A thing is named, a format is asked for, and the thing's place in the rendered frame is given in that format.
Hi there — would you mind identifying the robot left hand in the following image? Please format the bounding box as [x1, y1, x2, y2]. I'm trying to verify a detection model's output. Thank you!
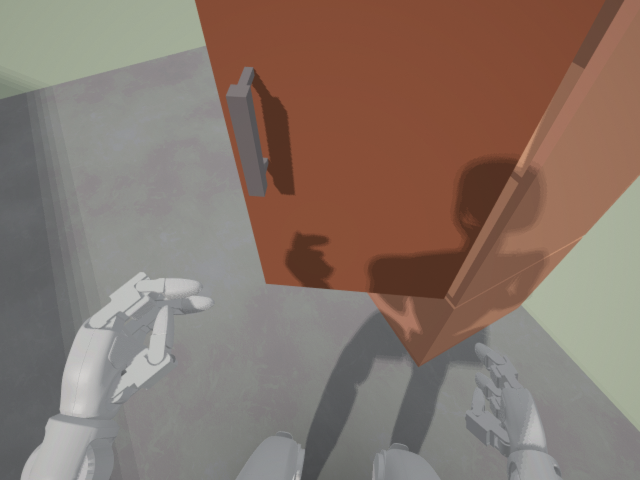
[60, 272, 215, 420]

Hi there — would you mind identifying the robot left forearm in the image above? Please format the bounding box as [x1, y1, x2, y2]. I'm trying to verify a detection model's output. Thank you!
[21, 413, 120, 480]

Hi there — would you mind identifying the robot right shin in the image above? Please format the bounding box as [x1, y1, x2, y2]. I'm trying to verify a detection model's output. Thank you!
[387, 443, 409, 451]

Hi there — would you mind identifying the handle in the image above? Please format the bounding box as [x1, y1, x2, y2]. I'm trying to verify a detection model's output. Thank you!
[226, 67, 269, 197]

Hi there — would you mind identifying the robot right forearm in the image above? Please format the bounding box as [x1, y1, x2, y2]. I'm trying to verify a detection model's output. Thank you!
[507, 449, 563, 480]

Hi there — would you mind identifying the robot shin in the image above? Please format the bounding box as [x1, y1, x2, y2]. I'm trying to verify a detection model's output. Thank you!
[275, 431, 293, 440]
[387, 443, 409, 451]

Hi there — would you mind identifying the robot right hand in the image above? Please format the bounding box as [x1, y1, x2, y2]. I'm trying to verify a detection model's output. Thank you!
[466, 343, 548, 459]

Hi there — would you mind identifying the cupboard door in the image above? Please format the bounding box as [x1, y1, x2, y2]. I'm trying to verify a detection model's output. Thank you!
[195, 0, 605, 299]

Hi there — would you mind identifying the robot left shin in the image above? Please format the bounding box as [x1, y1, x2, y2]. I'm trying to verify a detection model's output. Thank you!
[275, 431, 293, 440]

